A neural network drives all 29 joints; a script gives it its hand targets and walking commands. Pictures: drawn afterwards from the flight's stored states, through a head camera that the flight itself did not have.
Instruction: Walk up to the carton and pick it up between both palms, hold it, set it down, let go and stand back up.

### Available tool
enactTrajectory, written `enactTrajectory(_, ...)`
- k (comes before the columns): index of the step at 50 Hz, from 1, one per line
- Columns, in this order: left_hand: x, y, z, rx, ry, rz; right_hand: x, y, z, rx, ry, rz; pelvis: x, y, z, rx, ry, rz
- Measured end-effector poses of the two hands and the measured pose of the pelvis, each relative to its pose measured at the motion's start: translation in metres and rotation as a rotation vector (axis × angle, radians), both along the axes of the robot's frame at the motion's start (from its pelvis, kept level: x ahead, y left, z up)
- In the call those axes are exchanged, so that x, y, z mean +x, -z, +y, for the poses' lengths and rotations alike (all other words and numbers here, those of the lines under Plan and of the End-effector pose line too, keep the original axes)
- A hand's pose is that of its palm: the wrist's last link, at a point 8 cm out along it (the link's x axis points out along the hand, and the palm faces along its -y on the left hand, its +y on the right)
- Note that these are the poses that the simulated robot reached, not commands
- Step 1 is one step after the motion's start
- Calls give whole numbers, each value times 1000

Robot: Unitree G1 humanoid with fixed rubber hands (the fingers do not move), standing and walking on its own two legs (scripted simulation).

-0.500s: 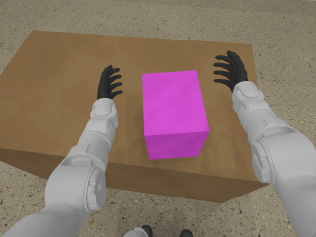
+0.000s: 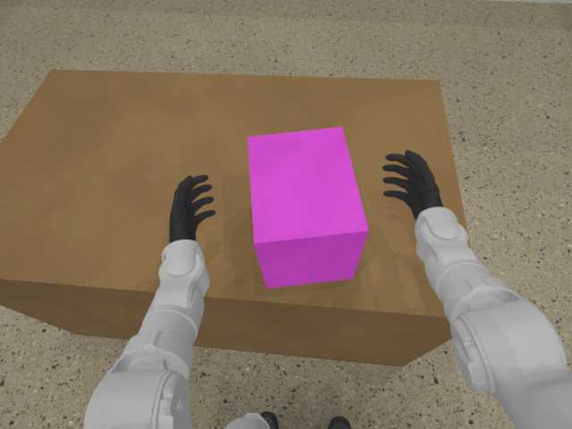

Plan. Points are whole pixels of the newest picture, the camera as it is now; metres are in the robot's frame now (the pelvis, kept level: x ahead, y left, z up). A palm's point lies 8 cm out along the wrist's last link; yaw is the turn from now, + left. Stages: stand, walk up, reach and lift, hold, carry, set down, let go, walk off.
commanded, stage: set down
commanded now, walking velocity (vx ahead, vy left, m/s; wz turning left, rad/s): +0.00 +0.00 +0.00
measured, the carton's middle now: (302, 211) +0.47 +0.05 -0.08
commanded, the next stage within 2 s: none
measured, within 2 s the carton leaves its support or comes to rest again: neither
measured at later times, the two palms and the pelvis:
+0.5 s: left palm (196, 282) +0.30 +0.19 -0.03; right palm (440, 263) +0.37 -0.17 -0.04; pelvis +0.00 -0.01 -0.01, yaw +1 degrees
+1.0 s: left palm (197, 325) +0.24 +0.18 -0.05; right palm (461, 323) +0.29 -0.20 -0.06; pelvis +0.01 -0.01 +0.00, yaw +1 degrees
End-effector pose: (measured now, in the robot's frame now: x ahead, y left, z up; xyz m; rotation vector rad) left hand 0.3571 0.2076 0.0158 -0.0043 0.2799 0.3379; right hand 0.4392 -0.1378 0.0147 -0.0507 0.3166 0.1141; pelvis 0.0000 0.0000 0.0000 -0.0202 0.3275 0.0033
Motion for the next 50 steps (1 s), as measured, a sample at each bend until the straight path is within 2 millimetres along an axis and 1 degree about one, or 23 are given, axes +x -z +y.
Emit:
enactTrajectory(5,-12,11,-1,-30,-19,17,-13,6,3,-7,-11,21,-4,3,-1,2,-4,-14)
enactTrajectory(10,-20,22,-9,-36,-10,7,-22,15,5,3,-14,24,-6,7,-2,-5,-17,-21)
enactTrajectory(15,-32,37,-16,-33,4,28,-37,32,-7,-13,6,47,-4,9,-3,-10,-25,-36)
enactTrajectory(20,-46,50,-18,-32,-4,35,-54,48,-23,-23,23,46,-3,11,-4,-4,-23,-38)
enactTrajectory(28,-66,51,-16,-7,10,13,-82,55,-39,-16,24,0,-1,8,-5,5,-18,-62)
enactTrajectory(34,-82,53,-15,-7,-2,20,-106,62,-45,-12,16,18,1,6,-6,15,-15,-91)
enactTrajectory(40,-95,53,-20,-5,9,14,-126,64,-48,2,18,7,2,6,-7,18,-18,-128)
enactTrajectory(50,-114,67,-29,-20,12,63,-152,71,-60,-20,20,43,10,4,-10,28,-13,-188)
